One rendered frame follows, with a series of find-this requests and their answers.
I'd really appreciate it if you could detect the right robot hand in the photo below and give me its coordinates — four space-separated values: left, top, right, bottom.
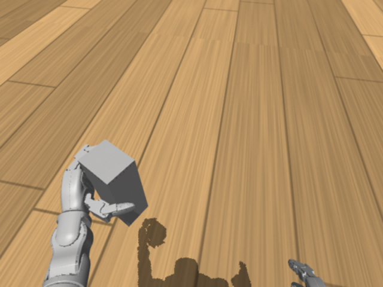
288 259 326 287

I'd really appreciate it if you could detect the carton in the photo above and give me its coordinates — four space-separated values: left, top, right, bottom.
77 139 148 226

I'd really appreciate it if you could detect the left robot arm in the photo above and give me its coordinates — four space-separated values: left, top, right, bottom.
42 210 93 287

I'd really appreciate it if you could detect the left robot hand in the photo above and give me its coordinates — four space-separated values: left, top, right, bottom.
60 144 136 223

